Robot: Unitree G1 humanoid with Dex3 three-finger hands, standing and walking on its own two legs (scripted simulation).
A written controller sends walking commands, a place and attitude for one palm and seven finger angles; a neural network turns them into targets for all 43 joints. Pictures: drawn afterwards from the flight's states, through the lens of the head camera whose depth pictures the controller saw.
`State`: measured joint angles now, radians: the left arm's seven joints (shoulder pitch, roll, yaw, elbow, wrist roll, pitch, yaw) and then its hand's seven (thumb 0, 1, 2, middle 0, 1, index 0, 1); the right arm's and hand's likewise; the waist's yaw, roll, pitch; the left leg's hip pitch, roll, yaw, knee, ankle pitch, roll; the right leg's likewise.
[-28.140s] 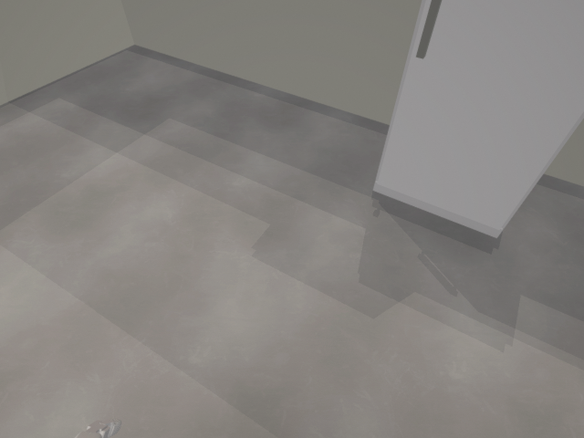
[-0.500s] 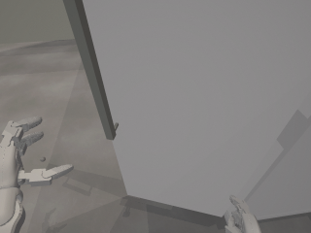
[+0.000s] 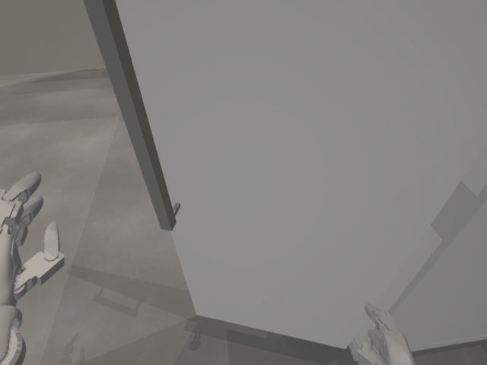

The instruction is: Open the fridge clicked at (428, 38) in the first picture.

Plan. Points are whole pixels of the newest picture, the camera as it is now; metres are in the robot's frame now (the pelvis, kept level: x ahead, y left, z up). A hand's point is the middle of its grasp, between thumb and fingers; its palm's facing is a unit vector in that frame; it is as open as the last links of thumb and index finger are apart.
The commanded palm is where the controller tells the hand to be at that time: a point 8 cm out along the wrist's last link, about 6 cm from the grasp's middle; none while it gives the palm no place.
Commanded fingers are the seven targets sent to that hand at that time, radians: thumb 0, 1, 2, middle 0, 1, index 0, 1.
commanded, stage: draw the hand back to the body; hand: left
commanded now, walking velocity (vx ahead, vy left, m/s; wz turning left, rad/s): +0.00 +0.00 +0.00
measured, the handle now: (149, 133) +0.42 +0.23 +0.19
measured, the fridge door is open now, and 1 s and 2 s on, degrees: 69 69 69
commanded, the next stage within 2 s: step back with the hand held close in 0.26 s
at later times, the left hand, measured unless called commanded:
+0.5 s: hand (53, 248) +0.19 +0.28 +0.16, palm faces +0.47 -0.79 -0.39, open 7.4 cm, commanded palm +0.13 +0.31 +0.17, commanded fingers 0.00 0.90 0.90 -0.20 -0.30 -0.20 -0.30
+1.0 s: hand out of the picture +0.10 +0.30 +0.16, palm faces +0.47 -0.76 -0.45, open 7.4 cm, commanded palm +0.03 +0.33 +0.17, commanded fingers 0.00 0.90 0.90 -0.20 -0.30 -0.20 -0.30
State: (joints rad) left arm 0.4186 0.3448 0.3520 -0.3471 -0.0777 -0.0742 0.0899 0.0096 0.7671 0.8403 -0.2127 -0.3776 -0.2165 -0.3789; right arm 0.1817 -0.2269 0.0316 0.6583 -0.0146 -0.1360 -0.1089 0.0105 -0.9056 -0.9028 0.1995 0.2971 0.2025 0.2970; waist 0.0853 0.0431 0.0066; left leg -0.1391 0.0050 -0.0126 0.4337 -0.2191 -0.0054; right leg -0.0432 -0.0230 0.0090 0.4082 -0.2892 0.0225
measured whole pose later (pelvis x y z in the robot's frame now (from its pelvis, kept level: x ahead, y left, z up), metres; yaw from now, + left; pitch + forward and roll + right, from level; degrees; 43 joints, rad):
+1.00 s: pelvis -0.09 +0.02 -0.01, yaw +3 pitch -1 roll -2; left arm 0.49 0.40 0.42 -0.46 -0.03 -0.21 0.12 0.01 0.89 0.90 -0.21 -0.30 -0.21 -0.31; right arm 0.21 -0.22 0.01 0.55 0.00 -0.07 -0.10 0.01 -0.90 -0.90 0.20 0.30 0.20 0.30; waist 0.01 0.02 0.04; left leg -0.41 -0.01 -0.04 0.55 -0.17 0.04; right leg -0.29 -0.01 0.01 0.51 -0.23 0.04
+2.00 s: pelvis -0.31 +0.05 +0.00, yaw +1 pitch -1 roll +0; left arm 0.55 0.44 0.44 -0.51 -0.04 -0.21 0.14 0.01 0.88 0.90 -0.21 -0.31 -0.22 -0.31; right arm 0.28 -0.21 -0.01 0.68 -0.01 -0.07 -0.07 0.01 -0.90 -0.90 0.20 0.30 0.20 0.30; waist 0.03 -0.05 -0.06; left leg -0.54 0.03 0.03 0.95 -0.34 -0.01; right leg -0.19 0.04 -0.04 0.48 -0.28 -0.07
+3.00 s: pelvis -0.28 +0.09 +0.00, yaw +4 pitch +0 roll -1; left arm 0.29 0.19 0.01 1.10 0.02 0.01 0.02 0.00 0.93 0.90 -0.20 -0.30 -0.20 -0.30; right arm 0.25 -0.18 0.00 1.06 -0.02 0.02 -0.04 0.01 -0.93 -0.90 0.20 0.30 0.20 0.30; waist 0.00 0.03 0.04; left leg -0.22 0.04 0.11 0.44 -0.21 0.02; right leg -0.15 -0.02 -0.09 0.40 -0.24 -0.01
